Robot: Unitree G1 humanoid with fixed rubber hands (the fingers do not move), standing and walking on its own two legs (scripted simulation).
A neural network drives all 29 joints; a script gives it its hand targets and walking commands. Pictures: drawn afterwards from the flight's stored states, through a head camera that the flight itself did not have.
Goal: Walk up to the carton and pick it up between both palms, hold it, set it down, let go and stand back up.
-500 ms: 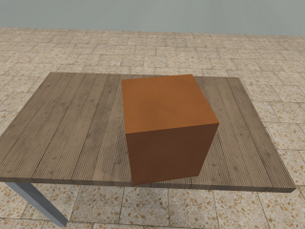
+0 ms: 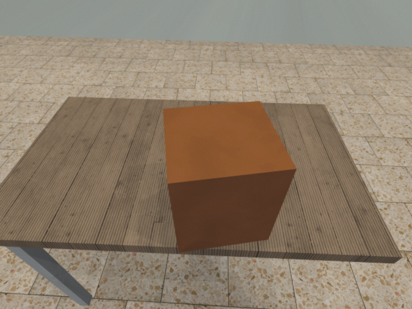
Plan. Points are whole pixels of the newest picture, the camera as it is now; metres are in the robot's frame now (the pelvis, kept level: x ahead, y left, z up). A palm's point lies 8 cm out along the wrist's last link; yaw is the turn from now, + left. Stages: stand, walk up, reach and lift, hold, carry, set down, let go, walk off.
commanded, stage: stand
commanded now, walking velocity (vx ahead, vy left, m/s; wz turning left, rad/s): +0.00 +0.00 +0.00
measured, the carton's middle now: (218, 177) +0.40 +0.00 +0.04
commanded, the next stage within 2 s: none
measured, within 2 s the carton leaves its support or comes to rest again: neither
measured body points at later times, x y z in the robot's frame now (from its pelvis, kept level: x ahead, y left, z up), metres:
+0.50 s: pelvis +0.01 +0.00 +0.00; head +0.01 +0.00 +0.45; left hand +0.03 +0.25 -0.14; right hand +0.03 -0.26 -0.14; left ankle +0.03 +0.12 -0.74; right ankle +0.00 -0.12 -0.74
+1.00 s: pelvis +0.01 +0.00 +0.00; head +0.01 +0.00 +0.45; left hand +0.02 +0.25 -0.15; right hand +0.02 -0.26 -0.14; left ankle +0.03 +0.12 -0.74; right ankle +0.00 -0.12 -0.74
